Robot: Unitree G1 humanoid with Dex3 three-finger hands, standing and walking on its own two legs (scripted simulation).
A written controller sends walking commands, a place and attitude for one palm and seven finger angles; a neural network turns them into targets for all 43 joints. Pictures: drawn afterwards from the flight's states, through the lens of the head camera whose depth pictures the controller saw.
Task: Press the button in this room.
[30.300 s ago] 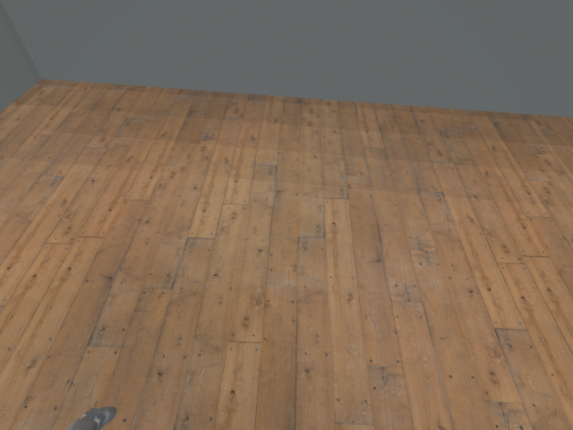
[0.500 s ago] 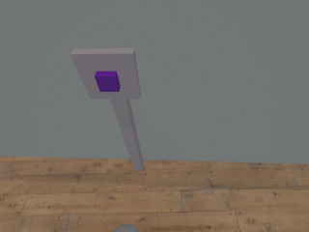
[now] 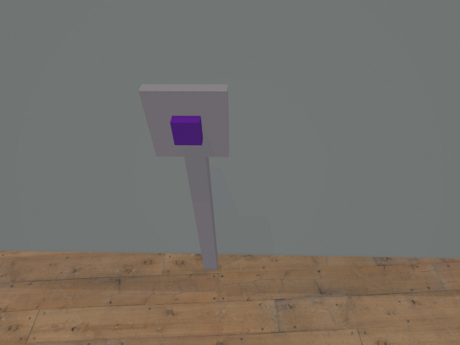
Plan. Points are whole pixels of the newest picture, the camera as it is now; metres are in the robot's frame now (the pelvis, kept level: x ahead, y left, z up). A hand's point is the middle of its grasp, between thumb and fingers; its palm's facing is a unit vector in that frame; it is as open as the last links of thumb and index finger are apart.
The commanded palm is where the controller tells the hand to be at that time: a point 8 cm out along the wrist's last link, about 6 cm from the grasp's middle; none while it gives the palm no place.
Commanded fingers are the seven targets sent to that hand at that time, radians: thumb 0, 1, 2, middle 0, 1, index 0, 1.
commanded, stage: come to a stop and stand still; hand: left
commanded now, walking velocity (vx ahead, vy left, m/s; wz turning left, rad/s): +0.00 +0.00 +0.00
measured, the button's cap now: (187, 129) +0.56 +0.14 +0.08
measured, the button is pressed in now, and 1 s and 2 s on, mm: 0 0 0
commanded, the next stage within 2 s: look again from close up in 0.04 s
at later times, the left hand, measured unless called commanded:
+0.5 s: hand out of the picture +0.08 +0.18 -0.15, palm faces +0.00 -0.95 -0.30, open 7.4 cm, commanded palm none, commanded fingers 0.00 0.90 0.90 -0.20 -0.30 -0.20 -0.30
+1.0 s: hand out of the picture +0.05 +0.15 -0.16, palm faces +0.03 -0.98 -0.22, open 7.4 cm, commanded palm none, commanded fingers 0.00 0.90 0.90 -0.20 -0.30 -0.20 -0.30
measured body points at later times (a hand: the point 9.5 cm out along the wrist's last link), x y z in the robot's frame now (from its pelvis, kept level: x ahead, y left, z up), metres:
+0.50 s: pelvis +0.02 -0.03 +0.01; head +0.01 -0.05 +0.46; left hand +0.08 +0.23 -0.12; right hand +0.05 -0.29 -0.14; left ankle -0.01 +0.09 -0.73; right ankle +0.08 -0.15 -0.73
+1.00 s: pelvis +0.04 -0.04 +0.01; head +0.03 -0.04 +0.46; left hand +0.05 +0.20 -0.15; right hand +0.04 -0.29 -0.15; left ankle -0.01 +0.09 -0.73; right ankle +0.08 -0.15 -0.73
